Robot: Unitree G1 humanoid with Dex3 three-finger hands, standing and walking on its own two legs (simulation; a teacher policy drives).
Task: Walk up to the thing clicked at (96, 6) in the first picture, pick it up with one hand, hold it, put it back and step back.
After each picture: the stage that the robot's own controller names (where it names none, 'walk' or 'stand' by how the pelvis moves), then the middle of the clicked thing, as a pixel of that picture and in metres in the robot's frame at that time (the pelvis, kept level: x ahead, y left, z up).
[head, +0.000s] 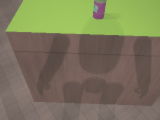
stand; (99, 7) +0.87 -0.08 +0.04
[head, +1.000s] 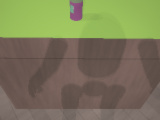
walk; (76, 7) +0.79 +0.07 +0.06
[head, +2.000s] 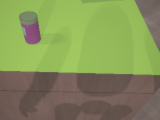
stand; (30, 28) +0.57 +0.24 +0.07
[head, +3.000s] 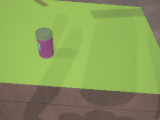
stand; (45, 43) +0.55 +0.18 +0.04
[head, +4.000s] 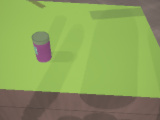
stand; (42, 47) +0.53 +0.18 +0.03
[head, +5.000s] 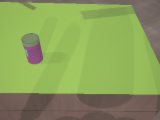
stand; (33, 49) +0.52 +0.22 +0.03
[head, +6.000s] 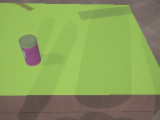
stand; (30, 50) +0.51 +0.22 +0.03
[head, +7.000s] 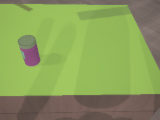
rise first; (29, 51) +0.51 +0.23 +0.03
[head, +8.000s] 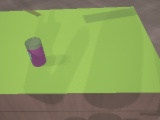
rise first; (36, 52) +0.52 +0.25 +0.04
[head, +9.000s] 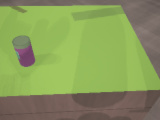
go down; (24, 51) +0.52 +0.24 +0.04
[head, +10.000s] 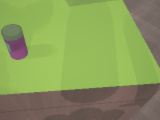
go down; (15, 42) +0.51 +0.23 +0.05
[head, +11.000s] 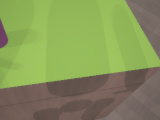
close in; out of the picture +0.50 +0.25 +0.09
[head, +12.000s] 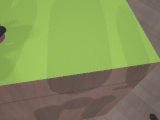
close; out of the picture +0.51 +0.25 +0.09
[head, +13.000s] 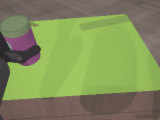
lift; (22, 42) +0.33 +0.17 +0.27
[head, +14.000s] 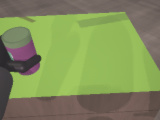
hold; (23, 52) +0.33 +0.18 +0.22
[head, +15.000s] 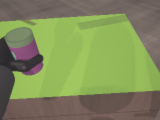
hold; (26, 52) +0.33 +0.17 +0.23
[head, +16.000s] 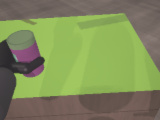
hold; (27, 54) +0.34 +0.16 +0.22
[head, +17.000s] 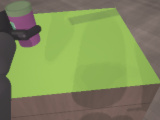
crouch; (24, 25) +0.43 +0.17 +0.25
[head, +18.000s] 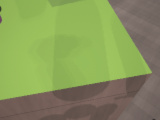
lower; out of the picture +0.51 +0.24 +0.22
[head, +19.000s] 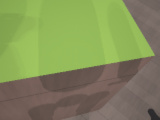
lower; out of the picture +0.53 +0.24 +0.12
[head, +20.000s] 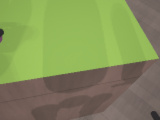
lower; out of the picture +0.50 +0.24 +0.09
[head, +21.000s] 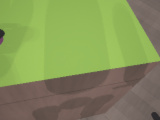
lower; out of the picture +0.50 +0.24 +0.09
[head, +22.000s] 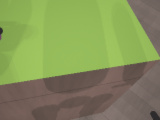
lower; out of the picture +0.50 +0.25 +0.10
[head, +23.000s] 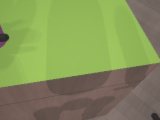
open; out of the picture +0.50 +0.24 +0.09
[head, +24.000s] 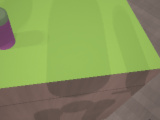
sink last; out of the picture +0.50 +0.23 +0.09
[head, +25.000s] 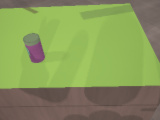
stand; (34, 48) +0.54 +0.25 +0.05
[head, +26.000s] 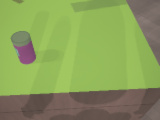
stand; (24, 48) +0.49 +0.24 +0.04
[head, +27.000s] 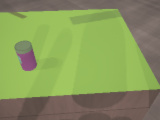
stand; (26, 56) +0.51 +0.25 +0.03
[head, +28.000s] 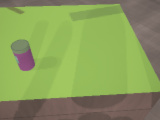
stand; (23, 55) +0.49 +0.25 +0.03
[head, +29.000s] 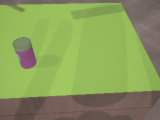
stand; (25, 53) +0.50 +0.24 +0.03
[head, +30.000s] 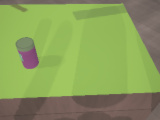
stand; (28, 53) +0.50 +0.23 +0.03
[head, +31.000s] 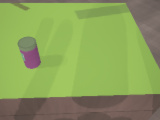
stand; (30, 53) +0.49 +0.22 +0.03
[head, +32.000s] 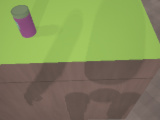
walk; (24, 22) +0.59 +0.26 +0.06
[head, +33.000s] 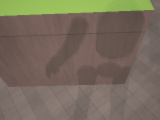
walk; out of the picture +0.90 +0.22 +0.05
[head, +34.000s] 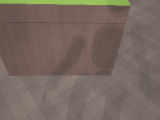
stand; out of the picture +1.19 +0.23 +0.05
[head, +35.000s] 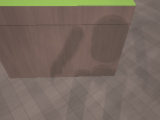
stand; out of the picture +1.12 +0.20 +0.04
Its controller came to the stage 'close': yes
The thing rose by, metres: 0.22
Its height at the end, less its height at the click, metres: +0.00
